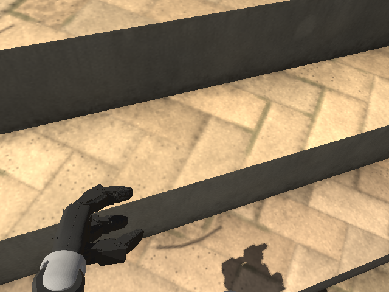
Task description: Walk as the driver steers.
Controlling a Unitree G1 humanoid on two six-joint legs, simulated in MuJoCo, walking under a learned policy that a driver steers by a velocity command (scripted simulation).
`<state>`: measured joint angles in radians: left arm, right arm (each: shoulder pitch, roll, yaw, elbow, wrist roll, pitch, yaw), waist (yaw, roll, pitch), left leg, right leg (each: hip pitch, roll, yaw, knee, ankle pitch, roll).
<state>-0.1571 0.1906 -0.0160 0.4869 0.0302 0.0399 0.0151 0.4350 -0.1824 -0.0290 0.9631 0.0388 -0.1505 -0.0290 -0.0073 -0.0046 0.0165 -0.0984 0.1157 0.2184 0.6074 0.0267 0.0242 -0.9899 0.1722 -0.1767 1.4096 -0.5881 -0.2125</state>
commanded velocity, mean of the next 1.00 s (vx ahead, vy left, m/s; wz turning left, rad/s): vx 0.73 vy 0.00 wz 0.38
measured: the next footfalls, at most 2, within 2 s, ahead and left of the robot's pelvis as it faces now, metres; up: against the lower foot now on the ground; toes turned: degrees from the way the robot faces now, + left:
left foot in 0.48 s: +0.19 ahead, +0.20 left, +0.21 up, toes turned +25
right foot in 0.90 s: +0.51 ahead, +0.27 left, +0.42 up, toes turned +40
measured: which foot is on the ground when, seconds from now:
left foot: up 0.00-0.46, down 0.48-0.88, up 0.90-1.00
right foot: down 0.00-0.48, up 0.50-0.88, down 0.90-1.00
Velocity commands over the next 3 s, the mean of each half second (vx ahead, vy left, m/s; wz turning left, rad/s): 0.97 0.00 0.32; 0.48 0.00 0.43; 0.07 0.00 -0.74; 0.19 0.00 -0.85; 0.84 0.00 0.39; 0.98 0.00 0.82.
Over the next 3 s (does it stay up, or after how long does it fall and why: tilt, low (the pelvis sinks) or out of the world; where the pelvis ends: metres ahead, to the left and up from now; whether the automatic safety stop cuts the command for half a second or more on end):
stays up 0.67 0.41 0.76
